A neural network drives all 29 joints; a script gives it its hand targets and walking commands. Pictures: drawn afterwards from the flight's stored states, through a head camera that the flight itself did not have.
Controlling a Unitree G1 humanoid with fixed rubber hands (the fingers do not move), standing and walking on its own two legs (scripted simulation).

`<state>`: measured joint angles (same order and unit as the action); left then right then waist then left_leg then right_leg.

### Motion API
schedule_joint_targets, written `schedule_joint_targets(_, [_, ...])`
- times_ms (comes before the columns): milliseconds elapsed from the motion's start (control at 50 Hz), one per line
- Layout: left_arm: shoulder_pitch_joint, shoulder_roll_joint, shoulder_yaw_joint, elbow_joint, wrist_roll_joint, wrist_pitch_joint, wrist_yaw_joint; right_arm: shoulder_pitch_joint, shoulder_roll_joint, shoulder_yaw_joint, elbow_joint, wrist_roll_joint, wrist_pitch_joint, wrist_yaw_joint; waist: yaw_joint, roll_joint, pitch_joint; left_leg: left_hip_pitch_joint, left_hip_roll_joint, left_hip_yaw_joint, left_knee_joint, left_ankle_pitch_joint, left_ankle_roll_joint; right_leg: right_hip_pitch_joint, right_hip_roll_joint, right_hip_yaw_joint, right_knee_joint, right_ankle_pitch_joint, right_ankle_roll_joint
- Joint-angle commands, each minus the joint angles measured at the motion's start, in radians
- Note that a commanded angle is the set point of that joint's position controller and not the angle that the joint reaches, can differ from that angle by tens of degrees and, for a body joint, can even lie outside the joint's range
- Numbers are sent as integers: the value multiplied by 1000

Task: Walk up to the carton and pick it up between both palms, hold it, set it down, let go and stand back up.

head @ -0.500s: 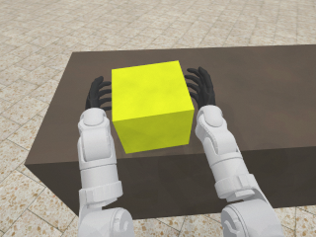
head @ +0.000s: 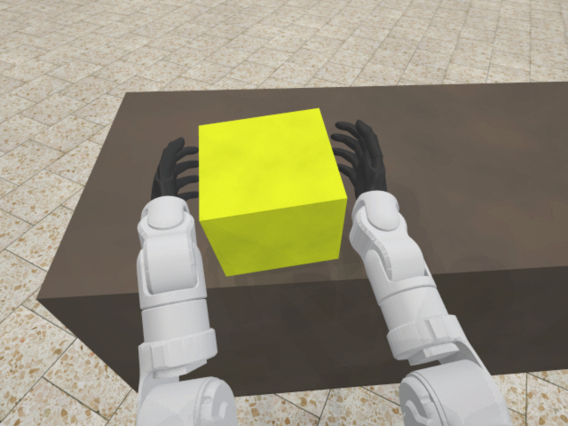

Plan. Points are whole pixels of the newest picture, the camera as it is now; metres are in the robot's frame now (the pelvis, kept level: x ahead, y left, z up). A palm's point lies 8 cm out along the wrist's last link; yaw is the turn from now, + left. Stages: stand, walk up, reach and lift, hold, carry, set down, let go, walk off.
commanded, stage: hold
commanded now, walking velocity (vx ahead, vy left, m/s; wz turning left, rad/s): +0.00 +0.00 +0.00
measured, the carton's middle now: (271, 194) +0.40 +0.00 +0.12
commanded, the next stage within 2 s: none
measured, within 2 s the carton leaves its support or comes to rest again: neither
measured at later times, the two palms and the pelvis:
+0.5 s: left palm (170, 201) +0.36 +0.13 +0.16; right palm (369, 187) +0.35 -0.13 +0.16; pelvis +0.00 +0.00 +0.00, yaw -1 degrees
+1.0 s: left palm (164, 201) +0.36 +0.14 +0.16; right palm (364, 182) +0.35 -0.12 +0.17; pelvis +0.00 +0.00 +0.00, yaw +1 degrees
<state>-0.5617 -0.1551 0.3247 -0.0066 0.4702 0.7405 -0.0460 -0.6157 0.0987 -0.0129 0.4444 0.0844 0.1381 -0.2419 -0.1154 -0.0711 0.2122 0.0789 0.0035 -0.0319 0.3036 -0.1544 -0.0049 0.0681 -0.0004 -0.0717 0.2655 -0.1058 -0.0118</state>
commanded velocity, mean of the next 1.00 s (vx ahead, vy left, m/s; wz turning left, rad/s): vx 0.00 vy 0.00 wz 0.00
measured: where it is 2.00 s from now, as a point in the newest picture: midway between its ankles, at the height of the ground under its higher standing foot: outside the picture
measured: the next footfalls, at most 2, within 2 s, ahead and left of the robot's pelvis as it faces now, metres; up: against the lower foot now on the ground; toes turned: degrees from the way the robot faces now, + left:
none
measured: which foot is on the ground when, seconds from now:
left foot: down 0.00-1.00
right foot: down 0.00-1.00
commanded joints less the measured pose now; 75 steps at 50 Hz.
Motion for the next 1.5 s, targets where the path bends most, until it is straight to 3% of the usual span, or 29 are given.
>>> schedule_joint_targets(0, [-631,-367,-450,-145,-148,-64,-139,-553,433,340,-180,33,-22,112,-1,70,-481,-26,-26,93,-46,172,14,221,23,-62,15,174,51])
schedule_joint_targets(40, [-641,-381,-490,-173,-167,-73,-135,-572,433,357,-229,49,-33,111,-3,93,-527,24,-27,90,-16,245,-3,207,31,-68,13,202,46])
schedule_joint_targets(80, [-618,-390,-487,-142,-157,-70,-137,-550,421,344,-212,38,-27,108,-19,104,-490,25,-26,92,-19,224,-4,186,24,-65,3,189,44])
schedule_joint_targets(140, [-582,-384,-463,-92,-139,-53,-143,-524,395,300,-166,13,-12,115,-26,98,-398,4,-18,94,-56,123,-2,142,27,-67,-18,72,35])
schedule_joint_targets(180, [-622,-387,-473,-136,-152,-61,-139,-553,414,304,-188,20,-27,124,-11,108,-434,-3,-17,97,-49,152,-8,153,27,-74,-7,82,37])
schedule_joint_targets(240, [-615,-389,-482,-138,-150,-67,-134,-533,409,296,-165,12,-34,126,-17,110,-431,32,-14,97,-37,194,-14,141,32,-77,-7,95,32])
schedule_joint_targets(300, [-598,-371,-437,-85,-128,-52,-137,-569,404,287,-155,2,-34,131,5,87,-400,-11,-16,103,-57,126,5,143,27,-71,-14,58,33])
schedule_joint_targets(400, [-625,-387,-468,-122,-160,-73,-136,-582,413,312,-194,8,-50,125,-9,75,-484,24,-19,104,-25,207,5,179,28,-64,-1,157,37])
schedule_joint_targets(440, [-629,-389,-478,-148,-166,-81,-132,-596,422,342,-238,16,-60,121,-1,70,-552,27,-22,100,-17,216,11,203,27,-62,8,195,43])
schedule_joint_targets(460, [-658,-359,-484,-172,-188,-99,-121,-654,417,410,-273,42,-68,122,54,62,-635,28,-31,84,3,234,10,212,30,-61,9,193,34])
schedule_joint_targets(480, [-661,-373,-493,-147,-188,-104,-112,-629,436,409,-249,42,-64,120,37,67,-612,29,-32,87,0,215,11,188,30,-55,5,182,39])
schedule_joint_targets(580, [-618,-363,-400,-48,-121,-74,-129,-548,421,313,-114,-4,-33,129,36,60,-388,-55,-22,109,-93,16,33,122,17,-55,-36,-34,33])
schedule_joint_targets(620, [-631,-365,-390,-41,-111,-65,-145,-554,421,281,-100,-14,-27,134,24,66,-360,-71,-24,116,-108,-6,34,135,13,-58,-39,-60,33])
schedule_joint_targets(720, [-653,-375,-440,-74,-133,-75,-160,-574,438,288,-140,-5,-40,122,-14,80,-428,-12,-32,108,-55,100,14,172,13,-65,-25,84,45])
schedule_joint_targets(800, [-633,-374,-465,-95,-149,-90,-156,-553,436,325,-163,9,-46,109,-22,86,-462,3,-34,95,-30,159,1,191,16,-72,-9,157,53])
schedule_joint_targets(980, [-611,-374,-495,-141,-160,-99,-137,-548,424,380,-213,30,-58,111,1,89,-486,18,-24,82,-16,225,-5,184,26,-72,-2,163,43])
schedule_joint_targets(1120, [-601,-375,-480,-130,-149,-85,-135,-534,417,365,-194,26,-45,114,7,86,-444,1,-21,90,-41,167,2,165,24,-66,-14,100,37])
schedule_joint_targets(1240, [-605,-374,-472,-123,-144,-76,-144,-534,415,344,-186,19,-40,117,-2,85,-432,0,-21,96,-46,152,3,169,23,-67,-18,90,37])
schedule_joint_targets(1260, [-582,-366,-445,-63,-116,-55,-154,-465,398,267,-62,-6,-9,113,-38,99,-277,-28,-18,103,-76,93,10,150,13,-62,-32,56,39])
schedule_joint_targets(1280, [-580,-369,-427,-100,-120,-49,-161,-489,399,271,-105,4,-14,119,-17,90,-310,-40,-17,107,-88,79,12,163,10,-61,-29,41,42])
schedule_joint_targets(1360, [-626,-380,-478,-158,-153,-71,-159,-545,426,303,-200,13,-42,114,-32,96,-460,2,-25,98,-37,204,-7,209,19,-68,-1,188,52])
schedule_joint_targets(1400, [-639,-392,-500,-168,-169,-82,-146,-562,413,317,-223,15,-51,115,-33,112,-513,37,-20,90,-19,233,-17,196,28,-78,8,192,46])
schedule_joint_targets(1420, [-624,-386,-492,-147,-159,-80,-141,-573,413,332,-229,15,-52,115,-17,101,-517,39,-22,88,-13,242,-8,199,26,-76,3,199,46])
schedule_joint_targets(1480, [-624,-375,-501,-162,-168,-83,-131,-570,400,341,-225,16,-57,112,-22,80,-535,58,-20,84,-7,247,-9,183,28,-78,5,205,46])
